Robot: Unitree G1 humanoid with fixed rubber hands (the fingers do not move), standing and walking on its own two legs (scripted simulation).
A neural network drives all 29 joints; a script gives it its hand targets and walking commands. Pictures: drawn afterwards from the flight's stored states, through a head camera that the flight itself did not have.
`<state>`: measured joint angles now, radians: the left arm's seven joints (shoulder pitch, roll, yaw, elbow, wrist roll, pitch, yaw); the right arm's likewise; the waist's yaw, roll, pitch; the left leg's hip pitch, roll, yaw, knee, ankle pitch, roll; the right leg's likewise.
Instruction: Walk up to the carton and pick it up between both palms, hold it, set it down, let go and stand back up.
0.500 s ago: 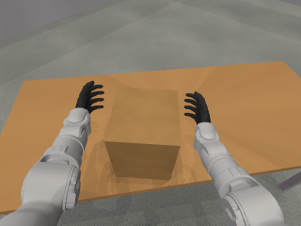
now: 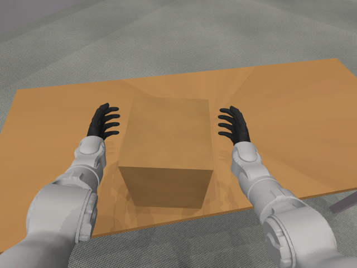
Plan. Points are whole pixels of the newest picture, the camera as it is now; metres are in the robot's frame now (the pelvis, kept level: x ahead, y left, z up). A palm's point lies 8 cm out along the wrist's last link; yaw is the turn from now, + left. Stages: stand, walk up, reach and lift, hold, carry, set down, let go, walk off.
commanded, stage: reach and lift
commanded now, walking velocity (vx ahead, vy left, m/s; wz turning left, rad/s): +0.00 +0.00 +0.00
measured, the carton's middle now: (169, 156) +0.44 +0.01 -0.07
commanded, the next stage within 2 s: none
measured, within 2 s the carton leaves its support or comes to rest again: neither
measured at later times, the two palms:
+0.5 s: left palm (114, 159) +0.44 +0.16 -0.06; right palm (226, 171) +0.38 -0.14 -0.07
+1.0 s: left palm (113, 152) +0.45 +0.16 -0.05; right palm (221, 159) +0.41 -0.13 -0.05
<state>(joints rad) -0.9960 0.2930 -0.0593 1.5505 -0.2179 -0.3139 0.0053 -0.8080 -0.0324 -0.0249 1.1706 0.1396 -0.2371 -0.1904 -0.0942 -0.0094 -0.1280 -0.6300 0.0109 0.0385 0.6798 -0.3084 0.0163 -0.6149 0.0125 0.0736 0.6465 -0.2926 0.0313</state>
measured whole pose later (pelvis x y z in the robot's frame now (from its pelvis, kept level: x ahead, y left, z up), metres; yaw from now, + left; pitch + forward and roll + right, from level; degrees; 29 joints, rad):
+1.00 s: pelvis -0.02 +0.03 -0.05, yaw -2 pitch +31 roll -3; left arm -1.10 0.17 0.11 1.51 -0.07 -0.45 0.09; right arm -0.89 -0.03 -0.27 1.25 -0.05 -0.46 -0.17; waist -0.05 0.01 -0.22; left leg -1.16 0.02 0.04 1.00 -0.38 0.02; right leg -1.12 0.02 0.07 0.90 -0.34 0.06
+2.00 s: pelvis -0.02 +0.03 -0.05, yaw -2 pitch +31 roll -3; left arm -1.13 0.16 0.25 1.65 0.02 -0.60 0.09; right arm -0.89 0.02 -0.53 1.27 -0.30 -0.54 -0.15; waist -0.05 0.01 -0.22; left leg -1.16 0.02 0.04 1.00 -0.38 0.02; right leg -1.12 0.02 0.07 0.90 -0.34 0.06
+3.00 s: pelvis -0.04 +0.03 -0.05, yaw -2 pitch +30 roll -3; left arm -1.05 0.14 0.08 1.67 -0.10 -0.63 0.13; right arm -0.85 0.02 -0.51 1.36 -0.24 -0.58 -0.14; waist -0.05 0.01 -0.26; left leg -1.16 0.02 0.04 1.00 -0.36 0.02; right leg -1.12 0.02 0.07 0.90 -0.32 0.07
